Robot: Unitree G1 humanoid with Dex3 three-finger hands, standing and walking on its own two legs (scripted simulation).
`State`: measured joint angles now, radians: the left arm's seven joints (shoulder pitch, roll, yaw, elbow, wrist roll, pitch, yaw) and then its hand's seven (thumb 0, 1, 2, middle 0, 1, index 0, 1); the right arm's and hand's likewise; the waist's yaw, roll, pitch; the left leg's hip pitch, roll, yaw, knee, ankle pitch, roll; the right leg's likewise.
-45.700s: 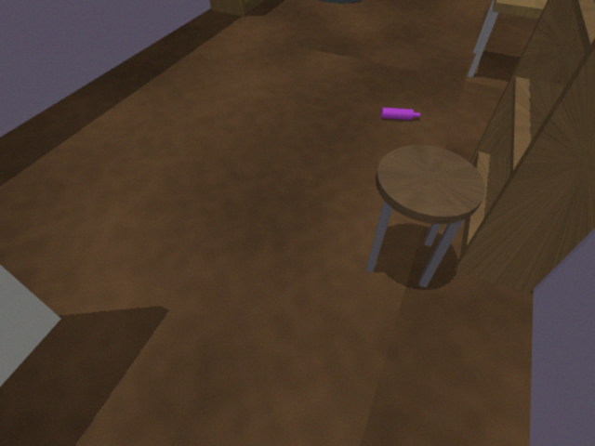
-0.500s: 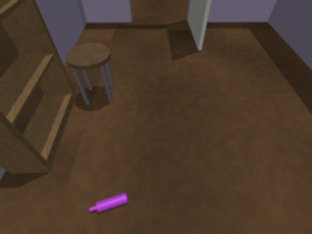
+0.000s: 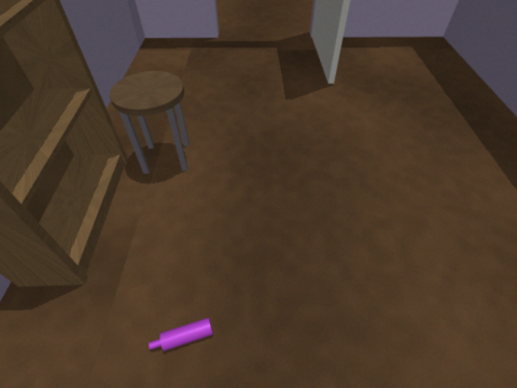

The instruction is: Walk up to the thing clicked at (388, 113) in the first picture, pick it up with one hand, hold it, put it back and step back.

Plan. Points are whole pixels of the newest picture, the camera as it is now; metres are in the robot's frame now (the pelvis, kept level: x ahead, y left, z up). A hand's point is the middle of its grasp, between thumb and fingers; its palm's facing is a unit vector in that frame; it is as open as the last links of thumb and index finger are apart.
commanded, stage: walk up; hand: left
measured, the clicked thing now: (180, 335) +0.42 +0.30 -0.75
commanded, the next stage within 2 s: stand in 0.08 s
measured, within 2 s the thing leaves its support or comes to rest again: neither
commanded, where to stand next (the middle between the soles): +0.03 +0.02 m, yaw +2 degrees
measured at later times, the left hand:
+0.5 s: hand out of the picture +0.06 +0.24 -0.15, palm faces -0.03 -0.94 -0.33, open 7.4 cm
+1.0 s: hand out of the picture +0.05 +0.23 -0.15, palm faces -0.02 -0.94 -0.35, open 7.4 cm
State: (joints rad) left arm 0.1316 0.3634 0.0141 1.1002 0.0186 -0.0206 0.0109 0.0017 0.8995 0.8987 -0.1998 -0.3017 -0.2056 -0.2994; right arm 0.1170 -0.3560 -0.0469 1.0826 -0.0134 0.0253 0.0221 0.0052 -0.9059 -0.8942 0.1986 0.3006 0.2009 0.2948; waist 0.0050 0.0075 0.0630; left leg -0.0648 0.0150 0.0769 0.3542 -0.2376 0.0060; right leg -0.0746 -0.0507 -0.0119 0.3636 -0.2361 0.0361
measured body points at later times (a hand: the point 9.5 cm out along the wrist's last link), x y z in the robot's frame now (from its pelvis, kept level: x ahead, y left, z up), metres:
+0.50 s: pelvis -0.02 -0.01 +0.00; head -0.01 -0.01 +0.45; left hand +0.06 +0.28 -0.13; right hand +0.06 -0.31 -0.13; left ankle -0.03 +0.11 -0.75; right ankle -0.02 -0.14 -0.75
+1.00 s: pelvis -0.02 -0.02 +0.00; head -0.01 -0.02 +0.45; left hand +0.05 +0.28 -0.13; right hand +0.05 -0.32 -0.13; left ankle -0.03 +0.11 -0.75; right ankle -0.02 -0.14 -0.75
